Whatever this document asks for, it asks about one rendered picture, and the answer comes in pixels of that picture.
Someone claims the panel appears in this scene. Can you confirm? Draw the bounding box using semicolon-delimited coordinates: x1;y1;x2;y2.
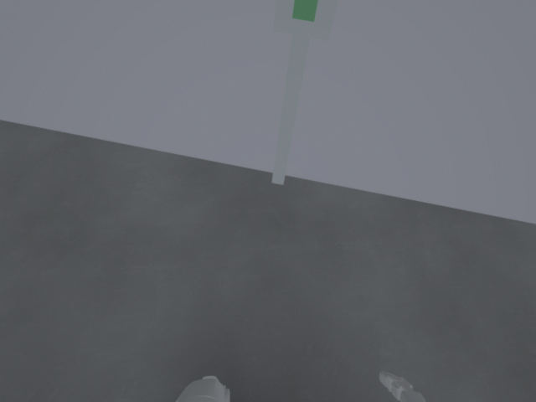
272;0;338;185

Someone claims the left robot thigh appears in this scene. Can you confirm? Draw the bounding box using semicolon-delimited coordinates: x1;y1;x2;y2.
176;379;229;402

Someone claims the button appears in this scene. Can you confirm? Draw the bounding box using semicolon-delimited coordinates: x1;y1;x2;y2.
292;0;318;22

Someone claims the right robot hand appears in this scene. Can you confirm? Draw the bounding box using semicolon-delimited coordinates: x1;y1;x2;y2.
379;371;425;402

